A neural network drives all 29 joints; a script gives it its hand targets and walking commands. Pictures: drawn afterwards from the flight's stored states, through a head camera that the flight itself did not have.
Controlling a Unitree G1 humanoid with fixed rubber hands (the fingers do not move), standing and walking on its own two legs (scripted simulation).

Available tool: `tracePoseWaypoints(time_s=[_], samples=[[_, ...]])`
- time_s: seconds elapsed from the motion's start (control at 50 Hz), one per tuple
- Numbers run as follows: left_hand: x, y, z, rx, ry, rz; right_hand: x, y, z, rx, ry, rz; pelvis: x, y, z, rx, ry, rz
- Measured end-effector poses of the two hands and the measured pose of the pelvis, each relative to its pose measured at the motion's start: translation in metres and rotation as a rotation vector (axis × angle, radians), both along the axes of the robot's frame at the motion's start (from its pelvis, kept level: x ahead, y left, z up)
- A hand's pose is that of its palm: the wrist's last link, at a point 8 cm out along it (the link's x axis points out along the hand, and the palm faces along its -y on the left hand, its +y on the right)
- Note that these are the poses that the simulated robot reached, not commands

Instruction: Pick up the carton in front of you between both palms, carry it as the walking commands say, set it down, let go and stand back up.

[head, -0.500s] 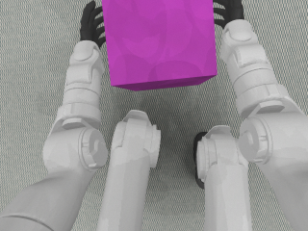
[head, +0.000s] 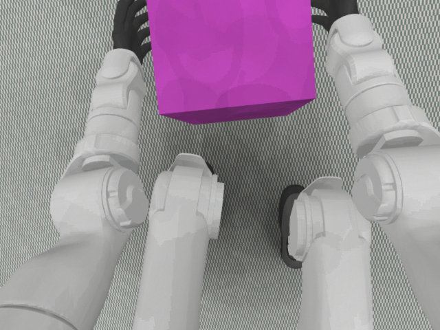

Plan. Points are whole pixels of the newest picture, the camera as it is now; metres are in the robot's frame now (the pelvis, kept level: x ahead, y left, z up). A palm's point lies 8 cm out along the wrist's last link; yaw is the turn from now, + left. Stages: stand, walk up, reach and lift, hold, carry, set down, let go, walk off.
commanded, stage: set down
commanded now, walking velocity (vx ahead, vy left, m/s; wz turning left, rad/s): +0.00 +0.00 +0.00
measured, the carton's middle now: (233, 57) +0.49 +0.09 -0.24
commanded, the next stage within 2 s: let go in 1.30 s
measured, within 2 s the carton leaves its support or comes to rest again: rests again in 0.04 s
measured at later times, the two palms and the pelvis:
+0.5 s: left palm (74, 38) +0.47 +0.30 -0.11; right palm (365, 3) +0.54 -0.07 -0.11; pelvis +0.00 +0.01 +0.03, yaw +2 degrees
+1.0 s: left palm out of the picture +0.46 +0.31 +0.05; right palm out of the picture +0.55 -0.08 +0.04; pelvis +0.03 +0.01 +0.15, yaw +2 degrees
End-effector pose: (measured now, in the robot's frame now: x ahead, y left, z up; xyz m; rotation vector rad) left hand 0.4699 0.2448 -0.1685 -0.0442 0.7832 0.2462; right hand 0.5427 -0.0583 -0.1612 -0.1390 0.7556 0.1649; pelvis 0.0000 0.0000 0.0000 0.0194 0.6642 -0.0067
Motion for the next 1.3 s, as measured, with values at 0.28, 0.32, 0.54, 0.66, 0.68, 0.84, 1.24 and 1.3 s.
tracePoseWaypoints(time_s=[0.28, 0.32, 0.54, 0.66, 0.68, 0.84, 1.24, 1.3], samples=[[-0.015, 0.055, -0.015, 0.077, -0.014, 0.105, -0.01, -0.026, -0.028, -0.019, -0.041, -0.046, 0.0, 0.009, -0.001, -0.009, -0.005, 0.021], [-0.009, 0.055, -0.008, 0.071, -0.044, 0.103, -0.006, -0.023, -0.02, -0.013, -0.072, -0.046, 0.0, 0.011, -0.002, -0.012, -0.005, 0.025], [-0.008, 0.052, 0.075, 0.053, -0.129, 0.103, 0.002, -0.011, 0.069, -0.029, -0.131, -0.058, 0.004, 0.014, 0.037, -0.025, 0.022, 0.05], [-0.012, 0.054, 0.117, 0.059, -0.122, 0.107, 0.005, -0.012, 0.111, -0.03, -0.117, -0.069, 0.009, 0.014, 0.07, -0.031, 0.081, 0.058], [-0.012, 0.054, 0.123, 0.06, -0.124, 0.106, 0.005, -0.013, 0.117, -0.029, -0.118, -0.071, 0.01, 0.014, 0.075, -0.032, 0.09, 0.058], [-0.009, 0.055, 0.165, 0.07, -0.142, 0.095, 0.005, -0.019, 0.155, -0.026, -0.136, -0.074, 0.016, 0.013, 0.109, -0.035, 0.135, 0.057], [-0.013, 0.064, 0.292, 0.059, -0.146, 0.078, 0.004, -0.022, 0.28, -0.028, -0.135, -0.059, 0.041, 0.014, 0.219, -0.033, 0.127, 0.071], [-0.013, 0.064, 0.308, 0.059, -0.143, 0.074, 0.003, -0.024, 0.296, -0.029, -0.131, -0.058, 0.045, 0.015, 0.235, -0.033, 0.117, 0.071]])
